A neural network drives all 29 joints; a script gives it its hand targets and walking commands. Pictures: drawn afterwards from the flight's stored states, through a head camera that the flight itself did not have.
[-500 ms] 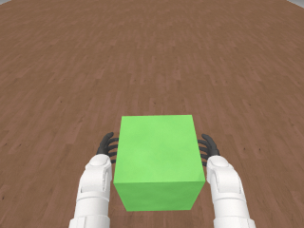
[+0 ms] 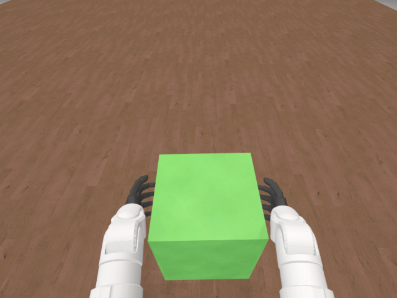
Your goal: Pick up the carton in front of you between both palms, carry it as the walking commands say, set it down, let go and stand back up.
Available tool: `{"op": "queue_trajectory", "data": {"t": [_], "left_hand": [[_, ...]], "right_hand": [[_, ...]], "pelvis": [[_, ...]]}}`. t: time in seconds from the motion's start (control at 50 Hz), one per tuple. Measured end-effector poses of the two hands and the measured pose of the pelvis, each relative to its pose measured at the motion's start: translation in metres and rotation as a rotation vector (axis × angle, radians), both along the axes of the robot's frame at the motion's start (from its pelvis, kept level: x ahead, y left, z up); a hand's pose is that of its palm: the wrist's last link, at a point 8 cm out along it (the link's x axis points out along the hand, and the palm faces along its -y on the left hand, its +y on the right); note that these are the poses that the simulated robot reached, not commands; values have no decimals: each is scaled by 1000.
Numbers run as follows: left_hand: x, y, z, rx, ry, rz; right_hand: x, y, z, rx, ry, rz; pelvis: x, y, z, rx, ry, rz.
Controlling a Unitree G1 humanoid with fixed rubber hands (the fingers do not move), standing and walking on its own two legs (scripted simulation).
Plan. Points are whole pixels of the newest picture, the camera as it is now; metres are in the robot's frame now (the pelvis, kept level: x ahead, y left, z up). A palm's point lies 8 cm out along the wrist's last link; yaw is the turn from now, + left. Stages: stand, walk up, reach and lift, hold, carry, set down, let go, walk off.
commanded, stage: hold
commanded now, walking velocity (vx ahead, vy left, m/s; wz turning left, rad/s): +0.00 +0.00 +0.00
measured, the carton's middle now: (206, 219) +0.32 +0.00 -0.04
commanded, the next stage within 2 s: set down in 0.86 s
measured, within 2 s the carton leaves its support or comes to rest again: neither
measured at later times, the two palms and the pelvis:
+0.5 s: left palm (125, 229) +0.24 +0.16 +0.05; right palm (279, 225) +0.25 -0.14 +0.05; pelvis -0.04 -0.01 +0.00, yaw +2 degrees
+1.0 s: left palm (135, 212) +0.28 +0.14 +0.06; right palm (284, 216) +0.27 -0.15 +0.05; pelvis -0.02 +0.00 +0.00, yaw +0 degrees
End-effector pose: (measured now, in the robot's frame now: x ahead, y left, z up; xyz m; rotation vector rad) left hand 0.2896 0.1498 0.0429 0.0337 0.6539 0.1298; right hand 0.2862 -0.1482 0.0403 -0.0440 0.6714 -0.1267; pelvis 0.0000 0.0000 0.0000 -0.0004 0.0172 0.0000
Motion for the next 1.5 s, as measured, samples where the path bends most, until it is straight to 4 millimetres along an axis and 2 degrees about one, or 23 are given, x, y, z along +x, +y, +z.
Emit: {"op": "queue_trajectory", "data": {"t": [0.1, 0.26, 0.46, 0.6, 0.74, 0.96, 1.06, 1.16, 1.24, 1.38, 1.5], "left_hand": [[-13, 3, 1, 8, 8, 7], [-37, 13, 1, 2, 2, 59], [-47, 9, 8, -2, -11, 57], [-44, 0, 11, -10, -19, 25], [-34, -7, 16, -15, -24, 2], [-18, -6, 14, -10, -12, 4], [-6, -6, 7, -28, -1, 22], [10, -5, -11, -56, 14, 53], [21, -5, -36, -41, 25, 62], [28, -3, -106, -16, 27, 75], [33, -3, -167, -27, 6, 94]], "right_hand": [[-9, 3, 1, -13, 8, 23], [-17, 13, 3, -17, 1, 73], [-31, 10, 7, -6, -10, 59], [-38, 0, 11, 1, -19, 17], [-37, -7, 14, 12, -24, -18], [-20, -6, 13, 9, -12, -12], [-6, -5, 7, 21, 0, -15], [12, -5, -13, 40, 16, -21], [27, -4, -39, 28, 27, 3], [42, -2, -110, 11, 29, 44], [51, -3, -171, 24, 11, 49]], "pelvis": [[-6, -1, 6, 2, -88, 31], [-20, -5, 6, 5, -152, 54], [-37, -6, 2, 4, -195, 44], [-42, -5, 0, 2, -206, 12], [-38, -4, 0, 2, -209, -8], [-23, -4, 2, 1, -187, -8], [-17, -5, 2, 2, -166, -6], [-17, -6, -2, 4, -121, -5], [-20, -8, -8, 6, -48, -8], [-32, -11, -23, 5, 146, -6], [-41, -14, -50, 8, 334, -18]]}}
